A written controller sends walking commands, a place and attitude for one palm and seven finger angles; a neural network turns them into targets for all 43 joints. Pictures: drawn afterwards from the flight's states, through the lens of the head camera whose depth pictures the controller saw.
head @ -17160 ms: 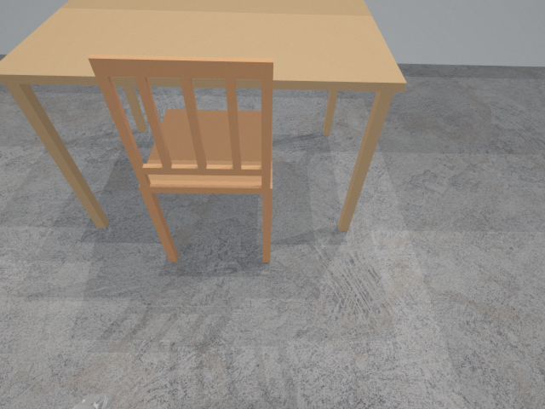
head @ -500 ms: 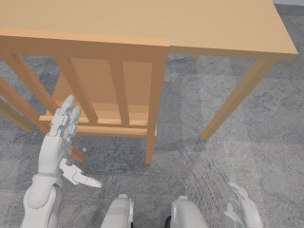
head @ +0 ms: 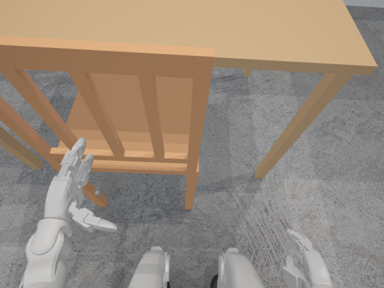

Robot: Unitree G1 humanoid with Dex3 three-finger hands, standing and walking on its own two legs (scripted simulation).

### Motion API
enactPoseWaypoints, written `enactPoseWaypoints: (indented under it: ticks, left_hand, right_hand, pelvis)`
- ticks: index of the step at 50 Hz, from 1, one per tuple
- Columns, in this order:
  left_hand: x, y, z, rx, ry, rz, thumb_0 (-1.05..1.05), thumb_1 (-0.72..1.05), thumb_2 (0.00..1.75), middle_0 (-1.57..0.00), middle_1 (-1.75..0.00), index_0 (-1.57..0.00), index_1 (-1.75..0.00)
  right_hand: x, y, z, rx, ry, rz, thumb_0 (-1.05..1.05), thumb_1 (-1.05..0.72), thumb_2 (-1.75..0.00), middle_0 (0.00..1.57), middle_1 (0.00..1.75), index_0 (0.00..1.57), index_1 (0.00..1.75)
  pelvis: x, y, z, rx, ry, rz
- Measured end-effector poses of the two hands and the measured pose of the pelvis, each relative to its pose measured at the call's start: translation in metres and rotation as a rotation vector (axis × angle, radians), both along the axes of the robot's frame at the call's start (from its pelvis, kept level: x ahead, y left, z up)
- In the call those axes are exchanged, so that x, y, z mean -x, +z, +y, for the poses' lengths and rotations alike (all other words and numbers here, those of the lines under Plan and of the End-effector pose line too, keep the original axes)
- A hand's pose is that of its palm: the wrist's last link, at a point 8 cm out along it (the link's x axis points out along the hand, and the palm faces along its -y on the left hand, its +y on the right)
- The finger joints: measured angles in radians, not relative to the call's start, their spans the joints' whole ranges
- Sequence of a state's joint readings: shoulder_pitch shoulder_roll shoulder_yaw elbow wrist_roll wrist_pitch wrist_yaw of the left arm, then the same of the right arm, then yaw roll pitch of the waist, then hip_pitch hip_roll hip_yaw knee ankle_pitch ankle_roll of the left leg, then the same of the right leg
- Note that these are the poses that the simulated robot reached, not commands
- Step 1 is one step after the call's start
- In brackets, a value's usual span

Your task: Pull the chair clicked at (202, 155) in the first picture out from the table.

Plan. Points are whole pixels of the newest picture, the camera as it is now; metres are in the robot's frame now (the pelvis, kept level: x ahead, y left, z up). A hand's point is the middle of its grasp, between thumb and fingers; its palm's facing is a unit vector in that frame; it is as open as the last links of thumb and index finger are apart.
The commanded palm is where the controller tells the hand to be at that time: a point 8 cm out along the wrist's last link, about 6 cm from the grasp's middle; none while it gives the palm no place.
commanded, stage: aim the fingers beside a spindle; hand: left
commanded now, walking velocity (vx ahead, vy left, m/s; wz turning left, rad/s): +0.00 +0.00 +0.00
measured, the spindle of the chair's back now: (104, 121) +0.44 +0.21 +0.04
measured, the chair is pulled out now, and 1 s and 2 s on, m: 0.00 0.00 0.00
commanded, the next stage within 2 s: push the fingers through the gap in 0.22 s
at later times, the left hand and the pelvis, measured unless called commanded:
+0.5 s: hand (109, 193) +0.28 +0.16 +0.04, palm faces -0.07 -1.00 -0.04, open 16.9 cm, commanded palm +0.29 +0.23 +0.03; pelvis -0.01 +0.00 +0.00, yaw +0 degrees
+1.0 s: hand (112, 164) +0.36 +0.18 +0.01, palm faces -0.04 -1.00 -0.03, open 17.0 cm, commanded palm +0.33 +0.23 +0.02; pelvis -0.01 -0.01 +0.00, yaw +0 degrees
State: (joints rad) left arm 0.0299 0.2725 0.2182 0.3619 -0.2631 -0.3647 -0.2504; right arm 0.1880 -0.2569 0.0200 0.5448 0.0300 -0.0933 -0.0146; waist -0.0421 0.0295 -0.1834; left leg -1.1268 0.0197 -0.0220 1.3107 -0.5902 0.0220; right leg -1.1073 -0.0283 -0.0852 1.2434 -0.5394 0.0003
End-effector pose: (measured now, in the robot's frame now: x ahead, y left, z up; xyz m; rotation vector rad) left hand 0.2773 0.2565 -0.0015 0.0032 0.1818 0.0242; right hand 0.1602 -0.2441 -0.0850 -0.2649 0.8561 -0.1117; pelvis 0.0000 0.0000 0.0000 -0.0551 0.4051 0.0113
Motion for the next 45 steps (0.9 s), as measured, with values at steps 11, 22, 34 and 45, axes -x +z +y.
enactPoseWaypoints:
  ticks: [11,22,34,45]
  left_hand:
    - [0.015,0.071,-0.014,-0.092,-0.018,-0.290,-0.01,-0.50,0.30,-0.07,-0.08,-0.07,-0.09]
    - [0.020,0.013,-0.036,0.020,-0.107,-0.097,-0.01,-0.50,0.30,-0.06,-0.08,-0.06,-0.08]
    - [-0.027,0.003,-0.015,-0.026,-0.029,-0.035,-0.01,-0.50,0.30,-0.06,-0.08,-0.06,-0.08]
    - [-0.043,0.041,-0.014,-0.059,0.001,-0.242,-0.01,-0.50,0.30,-0.07,-0.08,-0.04,-0.07]
  right_hand:
    - [-0.001,0.010,0.008,-0.006,0.012,-0.022,0.01,-0.90,-0.90,0.20,0.30,0.20,0.30]
    - [0.001,0.003,0.000,0.036,0.004,-0.035,0.01,-0.90,-0.90,0.21,0.30,0.20,0.30]
    - [0.018,-0.014,-0.004,-0.003,-0.015,0.036,0.01,-0.90,-0.90,0.21,0.30,0.20,0.30]
    - [0.032,-0.010,-0.012,0.031,-0.020,0.085,0.01,-0.90,-0.90,0.21,0.30,0.20,0.30]
  pelvis:
    - [-0.001,0.009,0.001,-0.003,0.000,-0.020]
    - [0.006,-0.003,0.000,0.003,-0.001,-0.010]
    - [0.012,-0.008,-0.004,-0.004,-0.005,0.004]
    - [0.006,-0.001,-0.006,-0.005,-0.001,0.005]
